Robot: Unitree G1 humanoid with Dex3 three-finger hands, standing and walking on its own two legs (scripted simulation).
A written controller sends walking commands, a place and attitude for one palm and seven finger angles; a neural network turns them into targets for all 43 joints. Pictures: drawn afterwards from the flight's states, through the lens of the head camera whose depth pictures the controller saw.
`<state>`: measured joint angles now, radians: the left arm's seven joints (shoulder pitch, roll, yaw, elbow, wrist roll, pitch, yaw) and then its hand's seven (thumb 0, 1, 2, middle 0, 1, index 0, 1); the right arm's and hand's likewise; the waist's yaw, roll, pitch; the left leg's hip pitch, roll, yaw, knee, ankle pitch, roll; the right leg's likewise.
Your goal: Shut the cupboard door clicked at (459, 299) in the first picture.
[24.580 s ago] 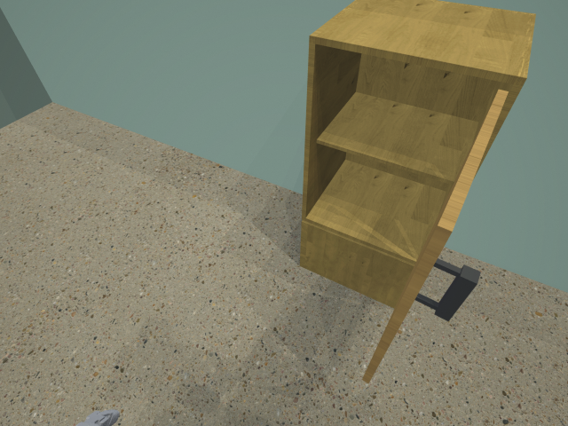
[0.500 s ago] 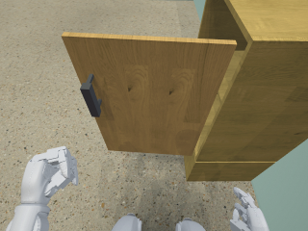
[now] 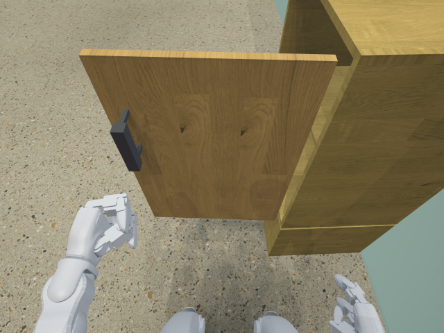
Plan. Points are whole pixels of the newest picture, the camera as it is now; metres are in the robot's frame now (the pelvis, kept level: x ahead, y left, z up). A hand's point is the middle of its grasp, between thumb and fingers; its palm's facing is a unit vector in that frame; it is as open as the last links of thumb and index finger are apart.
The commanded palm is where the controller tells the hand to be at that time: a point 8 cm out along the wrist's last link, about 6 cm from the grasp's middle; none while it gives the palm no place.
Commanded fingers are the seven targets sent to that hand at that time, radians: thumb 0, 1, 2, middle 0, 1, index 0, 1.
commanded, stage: bring the fist close to the handle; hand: left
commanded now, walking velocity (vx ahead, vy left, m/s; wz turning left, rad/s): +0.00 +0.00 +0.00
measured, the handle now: (130, 140) +0.46 +0.21 +0.06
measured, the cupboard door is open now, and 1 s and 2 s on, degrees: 86 86 73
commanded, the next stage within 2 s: push the door shut along its arc in 0.98 s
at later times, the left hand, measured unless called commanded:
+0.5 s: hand (129, 188) +0.34 +0.18 +0.07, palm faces +0.02 -1.00 -0.05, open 3.1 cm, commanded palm +0.32 +0.23 +0.06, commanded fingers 0.00 0.90 0.90 -1.30 -1.50 -1.30 -1.50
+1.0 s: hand (131, 186) +0.35 +0.18 +0.06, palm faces +0.04 -1.00 -0.03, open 3.1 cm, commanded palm +0.33 +0.23 +0.06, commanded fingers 0.00 0.90 0.90 -1.30 -1.50 -1.30 -1.50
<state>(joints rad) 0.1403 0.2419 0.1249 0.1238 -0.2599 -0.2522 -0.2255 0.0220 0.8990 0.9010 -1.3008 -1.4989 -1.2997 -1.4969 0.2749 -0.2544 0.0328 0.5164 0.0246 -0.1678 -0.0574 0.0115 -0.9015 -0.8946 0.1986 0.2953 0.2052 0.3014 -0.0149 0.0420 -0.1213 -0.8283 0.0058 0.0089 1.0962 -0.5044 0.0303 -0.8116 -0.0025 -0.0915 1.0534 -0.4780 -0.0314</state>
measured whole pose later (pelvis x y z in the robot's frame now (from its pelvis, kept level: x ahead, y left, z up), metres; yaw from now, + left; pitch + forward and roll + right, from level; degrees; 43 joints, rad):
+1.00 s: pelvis -0.01 -0.01 +0.00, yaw +0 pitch +14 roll -1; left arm -0.27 0.26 0.24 0.59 -0.22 -0.41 -0.20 0.02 0.90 0.90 -1.30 -1.50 -1.30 -1.50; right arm 0.29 -0.27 0.01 0.60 0.03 -0.10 -0.04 0.01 -0.90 -0.89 0.20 0.30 0.20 0.30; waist -0.03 0.02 -0.11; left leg -0.83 0.01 0.02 1.05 -0.46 0.02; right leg -0.83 0.00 -0.08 1.03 -0.44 -0.04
